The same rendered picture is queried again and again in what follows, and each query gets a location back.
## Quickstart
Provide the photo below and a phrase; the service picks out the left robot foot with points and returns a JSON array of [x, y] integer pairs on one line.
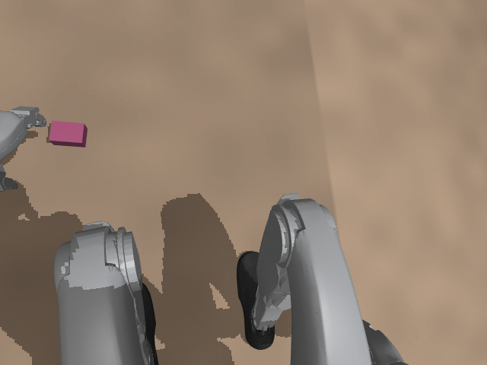
[[150, 324]]

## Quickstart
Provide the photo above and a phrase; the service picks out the left robot hand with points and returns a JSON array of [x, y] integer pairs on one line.
[[13, 130]]

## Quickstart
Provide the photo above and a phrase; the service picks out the right robot hand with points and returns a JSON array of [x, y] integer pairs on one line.
[[381, 349]]

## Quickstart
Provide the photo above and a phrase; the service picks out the small box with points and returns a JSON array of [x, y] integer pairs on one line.
[[68, 134]]

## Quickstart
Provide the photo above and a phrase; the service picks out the right robot foot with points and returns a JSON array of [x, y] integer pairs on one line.
[[247, 284]]

